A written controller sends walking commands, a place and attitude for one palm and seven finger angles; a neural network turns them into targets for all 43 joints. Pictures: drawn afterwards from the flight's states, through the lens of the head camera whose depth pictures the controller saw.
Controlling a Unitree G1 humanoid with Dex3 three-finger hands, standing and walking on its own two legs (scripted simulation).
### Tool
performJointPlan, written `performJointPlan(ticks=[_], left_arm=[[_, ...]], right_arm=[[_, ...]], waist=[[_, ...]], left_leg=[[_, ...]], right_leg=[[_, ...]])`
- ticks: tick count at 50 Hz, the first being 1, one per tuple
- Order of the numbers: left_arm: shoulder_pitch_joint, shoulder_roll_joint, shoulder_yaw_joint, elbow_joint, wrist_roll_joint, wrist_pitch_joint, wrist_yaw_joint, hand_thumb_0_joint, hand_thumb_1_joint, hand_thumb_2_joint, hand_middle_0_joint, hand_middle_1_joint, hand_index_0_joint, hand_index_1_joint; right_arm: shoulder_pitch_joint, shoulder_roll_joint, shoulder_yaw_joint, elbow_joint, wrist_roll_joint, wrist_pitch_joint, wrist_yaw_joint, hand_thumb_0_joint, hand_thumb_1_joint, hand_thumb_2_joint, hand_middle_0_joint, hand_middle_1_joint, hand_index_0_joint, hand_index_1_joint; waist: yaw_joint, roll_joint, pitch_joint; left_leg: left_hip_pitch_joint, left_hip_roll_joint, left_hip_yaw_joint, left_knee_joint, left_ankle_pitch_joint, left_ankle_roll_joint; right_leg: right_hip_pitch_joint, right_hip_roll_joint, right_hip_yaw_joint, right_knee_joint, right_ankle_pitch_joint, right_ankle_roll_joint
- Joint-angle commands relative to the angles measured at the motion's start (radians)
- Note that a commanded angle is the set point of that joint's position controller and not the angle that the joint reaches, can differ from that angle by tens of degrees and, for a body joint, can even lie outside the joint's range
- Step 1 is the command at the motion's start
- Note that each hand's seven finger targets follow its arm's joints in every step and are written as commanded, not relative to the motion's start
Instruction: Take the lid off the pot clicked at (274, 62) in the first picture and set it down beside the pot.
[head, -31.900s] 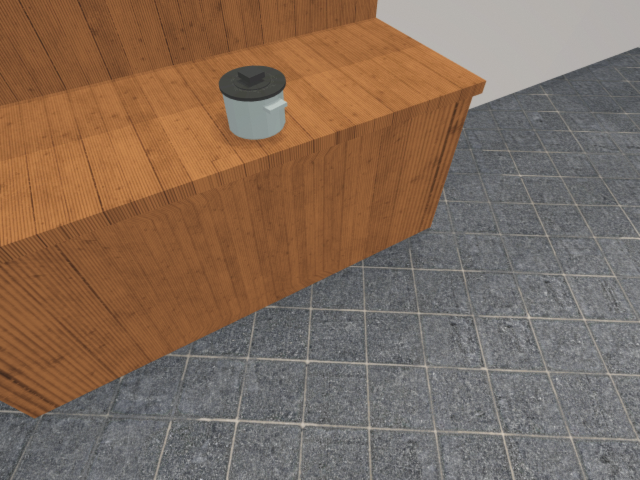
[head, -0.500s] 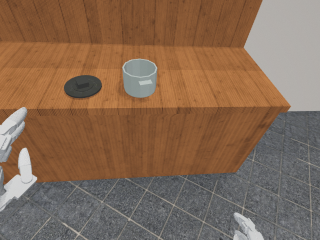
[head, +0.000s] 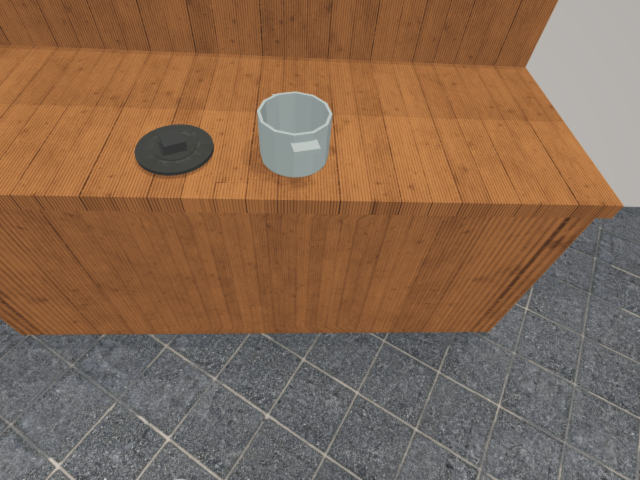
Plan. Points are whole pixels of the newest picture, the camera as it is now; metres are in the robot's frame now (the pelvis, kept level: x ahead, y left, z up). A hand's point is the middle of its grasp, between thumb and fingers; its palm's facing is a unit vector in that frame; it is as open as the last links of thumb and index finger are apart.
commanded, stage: stop stepping back and stand still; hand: left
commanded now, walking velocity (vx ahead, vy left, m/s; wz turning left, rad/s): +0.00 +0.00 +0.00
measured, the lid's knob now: (172, 140) +0.73 +0.33 -0.05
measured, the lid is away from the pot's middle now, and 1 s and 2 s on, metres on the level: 0.25 0.25 0.25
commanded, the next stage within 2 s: let the arm hang, fingers relaxed in 0.74 s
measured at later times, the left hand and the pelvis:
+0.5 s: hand out of the picture +0.05 +0.16 -0.17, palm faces +0.02 -0.98 -0.20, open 7.2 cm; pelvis +0.03 -0.01 +0.01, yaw -1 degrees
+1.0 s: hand out of the picture +0.06 +0.16 -0.17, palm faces +0.02 -0.98 -0.18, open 7.3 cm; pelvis +0.05 -0.01 +0.01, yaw -1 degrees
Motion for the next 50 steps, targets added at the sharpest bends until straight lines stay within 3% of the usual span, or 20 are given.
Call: performJointPlan(ticks=[1,4,6,9,10,14,15,18,21,30,34,40,44,50], left_arm=[[-0.024,0.16,0.021,-0.001,0.01,-0.041,0.0,0.0,0.9,0.9,-0.2,-0.3,-0.2,-0.3],[0.024,0.135,0.009,0.064,0.004,-0.036,-0.003,0.0,0.9,0.9,-0.2,-0.3,-0.2,-0.3],[0.043,0.123,0.001,0.099,0.003,-0.034,-0.001,0.0,0.9,0.9,-0.2,-0.3,-0.2,-0.3],[0.058,0.113,-0.005,0.139,0.001,-0.036,0.006,0.0,0.9,0.9,-0.2,-0.3,-0.2,-0.3],[0.056,0.113,-0.006,0.147,0.002,-0.034,0.008,0.0,0.9,0.9,-0.2,-0.3,-0.2,-0.3],[0.068,0.103,-0.009,0.174,0.002,-0.033,0.012,0.0,0.9,0.9,-0.2,-0.3,-0.2,-0.3],[0.067,0.098,-0.009,0.177,0.004,-0.032,0.015,0.0,0.9,0.9,-0.2,-0.3,-0.2,-0.3],[0.073,0.095,-0.007,0.186,0.004,-0.035,0.016,0.0,0.9,0.9,-0.2,-0.3,-0.2,-0.3],[0.084,0.087,-0.005,0.192,0.005,-0.036,0.019,0.0,0.9,0.9,-0.2,-0.3,-0.2,-0.3],[0.084,0.075,0.001,0.194,0.006,-0.039,0.021,0.0,0.9,0.9,-0.2,-0.3,-0.2,-0.3],[0.089,0.076,0.002,0.197,0.004,-0.041,0.019,0.0,0.9,0.9,-0.2,-0.3,-0.2,-0.3],[0.092,0.074,0.001,0.199,0.006,-0.042,0.022,0.0,0.9,0.9,-0.2,-0.3,-0.2,-0.3],[0.099,0.072,0.001,0.201,0.003,-0.043,0.022,0.0,0.9,0.9,-0.2,-0.3,-0.2,-0.3],[0.097,0.065,0.0,0.203,0.004,-0.041,0.024,0.0,0.9,0.9,-0.2,-0.3,-0.2,-0.3]], right_arm=[[0.081,-0.072,-0.022,0.006,0.001,-0.013,-0.014,0.0,-0.9,-0.9,0.2,0.3,0.2,0.3],[0.09,-0.087,-0.018,0.037,0.0,-0.026,-0.023,0.0,-0.9,-0.9,0.2,0.3,0.2,0.3],[0.104,-0.091,-0.018,0.051,0.004,-0.028,-0.031,0.0,-0.9,-0.9,0.2,0.3,0.2,0.3],[0.137,-0.077,-0.014,0.083,0.009,-0.029,-0.037,0.0,-0.9,-0.9,0.2,0.3,0.2,0.3],[0.139,-0.065,-0.013,0.089,0.01,-0.026,-0.038,0.0,-0.9,-0.9,0.2,0.3,0.2,0.3],[0.153,-0.055,-0.011,0.113,0.009,-0.022,-0.038,0.0,-0.9,-0.9,0.2,0.3,0.2,0.3],[0.154,-0.047,-0.012,0.116,0.009,-0.02,-0.038,0.0,-0.9,-0.9,0.2,0.3,0.2,0.3],[0.156,-0.043,-0.01,0.13,0.01,-0.023,-0.038,0.0,-0.9,-0.9,0.2,0.3,0.2,0.3],[0.145,-0.031,-0.012,0.136,0.01,-0.021,-0.038,0.0,-0.9,-0.9,0.2,0.3,0.2,0.3],[0.134,-0.019,-0.015,0.142,0.01,-0.021,-0.042,0.0,-0.9,-0.9,0.2,0.3,0.2,0.3],[0.132,-0.028,-0.013,0.141,0.009,-0.025,-0.043,0.0,-0.9,-0.9,0.2,0.3,0.2,0.3],[0.133,-0.022,-0.016,0.143,0.012,-0.023,-0.045,0.0,-0.9,-0.9,0.2,0.3,0.2,0.3],[0.139,-0.03,-0.014,0.146,0.011,-0.025,-0.047,0.0,-0.9,-0.9,0.2,0.3,0.2,0.3],[0.147,-0.021,-0.015,0.154,0.013,-0.025,-0.049,0.0,-0.9,-0.9,0.2,0.3,0.2,0.3]], waist=[[-0.02,0.066,-0.061],[0.014,0.13,-0.091],[0.021,0.102,-0.103],[0.018,0.061,-0.126],[0.017,0.066,-0.088],[0.013,0.026,-0.071],[0.012,0.027,-0.04],[0.012,0.018,-0.051],[0.013,0.011,-0.02],[0.01,0.039,-0.002],[0.011,0.042,-0.038],[0.008,0.042,-0.018],[0.008,0.034,-0.048],[0.007,0.039,-0.024]], left_leg=[[0.079,0.073,-0.043,-0.097,0.098,0.008],[0.043,0.137,-0.121,-0.197,0.169,0.04],[0.049,0.154,-0.131,-0.208,0.231,0.049],[0.088,0.142,-0.091,-0.177,0.314,0.038],[0.077,0.138,-0.088,-0.18,0.294,0.037],[0.084,0.132,-0.07,-0.179,0.249,0.031],[0.075,0.129,-0.072,-0.184,0.226,0.032],[0.083,0.129,-0.063,-0.181,0.239,0.031],[0.078,0.12,-0.049,-0.172,0.218,0.026],[0.095,0.121,-0.042,-0.165,0.237,0.023],[0.117,0.125,-0.041,-0.16,0.276,0.025],[0.115,0.122,-0.037,-0.16,0.268,0.021],[0.136,0.127,-0.037,-0.159,0.303,0.022],[0.136,0.131,-0.043,-0.17,0.315,0.025]], right_leg=[[-0.013,-0.162,0.2,-0.257,0.017,-0.08],[0.089,-0.095,0.088,-0.159,0.142,-0.039],[0.127,-0.089,0.063,-0.147,0.196,-0.028],[0.15,-0.105,0.066,-0.152,0.273,-0.027],[0.129,-0.107,0.064,-0.154,0.262,-0.028],[0.123,-0.11,0.075,-0.167,0.254,-0.029],[0.101,-0.106,0.079,-0.167,0.234,-0.031],[0.115,-0.109,0.087,-0.168,0.253,-0.03],[0.096,-0.113,0.097,-0.176,0.253,-0.029],[0.083,-0.112,0.099,-0.174,0.282,-0.028],[0.108,-0.115,0.102,-0.17,0.323,-0.027],[0.1,-0.113,0.105,-0.175,0.329,-0.024],[0.119,-0.115,0.097,-0.171,0.351,-0.024],[0.107,-0.109,0.088,-0.166,0.337,-0.024]])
